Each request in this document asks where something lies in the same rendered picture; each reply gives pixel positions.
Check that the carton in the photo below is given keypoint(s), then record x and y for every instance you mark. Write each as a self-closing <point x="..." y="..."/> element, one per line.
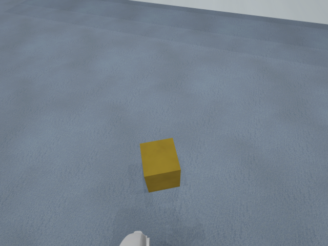
<point x="160" y="164"/>

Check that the robot left thigh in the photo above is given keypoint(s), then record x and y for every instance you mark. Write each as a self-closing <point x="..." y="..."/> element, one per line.
<point x="136" y="239"/>

